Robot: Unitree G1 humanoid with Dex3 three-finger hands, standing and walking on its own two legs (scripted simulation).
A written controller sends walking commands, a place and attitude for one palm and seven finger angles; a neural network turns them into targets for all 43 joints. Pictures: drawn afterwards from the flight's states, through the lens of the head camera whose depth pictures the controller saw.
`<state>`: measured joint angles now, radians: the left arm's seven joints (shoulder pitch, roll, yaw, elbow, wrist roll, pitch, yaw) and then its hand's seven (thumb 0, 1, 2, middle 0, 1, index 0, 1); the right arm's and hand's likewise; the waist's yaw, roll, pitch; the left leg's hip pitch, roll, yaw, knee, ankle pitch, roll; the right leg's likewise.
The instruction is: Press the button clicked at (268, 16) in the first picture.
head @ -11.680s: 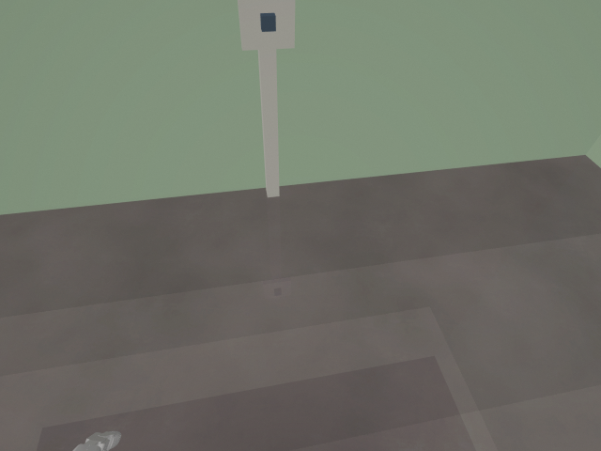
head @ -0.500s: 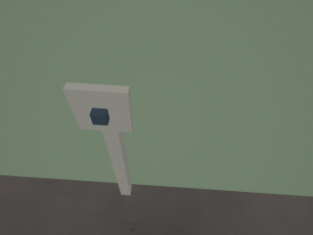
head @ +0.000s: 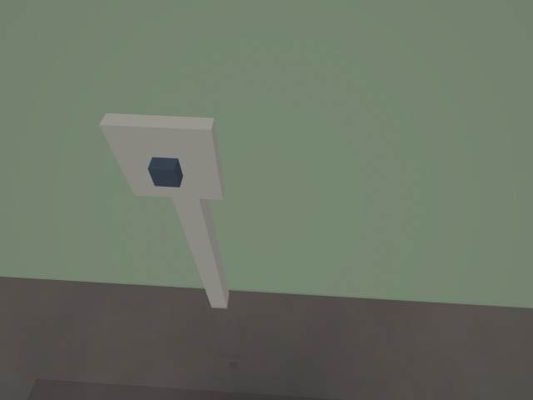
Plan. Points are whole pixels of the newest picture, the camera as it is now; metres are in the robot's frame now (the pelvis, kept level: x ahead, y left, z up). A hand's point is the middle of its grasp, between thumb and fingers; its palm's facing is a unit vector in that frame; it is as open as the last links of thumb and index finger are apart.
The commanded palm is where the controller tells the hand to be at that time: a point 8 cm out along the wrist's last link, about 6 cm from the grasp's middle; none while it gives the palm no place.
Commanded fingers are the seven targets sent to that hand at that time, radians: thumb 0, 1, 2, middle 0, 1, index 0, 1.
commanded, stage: come to a stop and stand still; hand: left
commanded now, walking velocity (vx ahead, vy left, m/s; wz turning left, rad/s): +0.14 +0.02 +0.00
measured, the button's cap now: (166, 171) +0.46 +0.22 +0.05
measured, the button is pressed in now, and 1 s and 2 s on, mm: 0 0 0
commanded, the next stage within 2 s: look again from close up in 1.28 s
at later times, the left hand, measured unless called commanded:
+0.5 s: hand out of the picture -0.03 +0.21 -0.17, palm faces +0.03 -0.98 -0.21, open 7.3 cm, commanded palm none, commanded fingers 0.00 0.90 0.90 -0.20 -0.30 -0.20 -0.30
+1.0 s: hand out of the picture +0.00 +0.20 -0.17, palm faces +0.03 -0.98 -0.18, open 7.3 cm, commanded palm none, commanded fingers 0.00 0.90 0.90 -0.20 -0.30 -0.20 -0.30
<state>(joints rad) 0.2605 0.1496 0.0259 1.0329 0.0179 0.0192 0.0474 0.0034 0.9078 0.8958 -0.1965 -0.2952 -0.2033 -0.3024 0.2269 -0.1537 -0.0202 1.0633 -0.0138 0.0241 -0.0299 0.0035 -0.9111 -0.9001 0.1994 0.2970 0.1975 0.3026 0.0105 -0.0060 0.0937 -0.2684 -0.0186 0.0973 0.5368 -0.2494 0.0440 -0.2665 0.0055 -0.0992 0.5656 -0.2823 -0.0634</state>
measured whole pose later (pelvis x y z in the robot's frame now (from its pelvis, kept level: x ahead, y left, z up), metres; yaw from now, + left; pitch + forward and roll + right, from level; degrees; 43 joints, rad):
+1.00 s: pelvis +0.01 +0.04 +0.01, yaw +0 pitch -1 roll +0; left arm 0.28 0.14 -0.01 1.12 0.01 -0.01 0.04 0.01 0.93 0.90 -0.20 -0.30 -0.20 -0.30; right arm 0.30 -0.14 0.04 1.12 -0.01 -0.03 -0.03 0.00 -0.91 -0.90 0.20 0.30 0.20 0.30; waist 0.01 0.00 0.04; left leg -0.13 -0.05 0.10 0.41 -0.27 0.07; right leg -0.20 -0.03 -0.08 0.46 -0.24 -0.01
